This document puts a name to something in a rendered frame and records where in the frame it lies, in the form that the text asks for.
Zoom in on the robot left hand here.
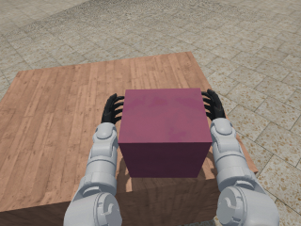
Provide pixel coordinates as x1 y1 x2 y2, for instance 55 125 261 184
101 93 125 124

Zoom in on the robot right hand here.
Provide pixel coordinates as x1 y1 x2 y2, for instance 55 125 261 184
201 89 226 121

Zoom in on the left robot forearm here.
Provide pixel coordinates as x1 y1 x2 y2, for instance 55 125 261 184
63 122 119 226

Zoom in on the right robot upper arm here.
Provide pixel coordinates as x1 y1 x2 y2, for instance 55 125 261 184
216 186 279 226

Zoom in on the left robot upper arm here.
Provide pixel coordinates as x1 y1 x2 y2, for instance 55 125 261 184
64 192 122 226

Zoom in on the pedestal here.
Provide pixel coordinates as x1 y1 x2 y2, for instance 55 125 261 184
0 51 258 226

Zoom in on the right robot forearm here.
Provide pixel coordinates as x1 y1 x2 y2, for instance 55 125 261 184
210 118 279 225

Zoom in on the carton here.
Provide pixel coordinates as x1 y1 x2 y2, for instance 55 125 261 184
118 88 213 178

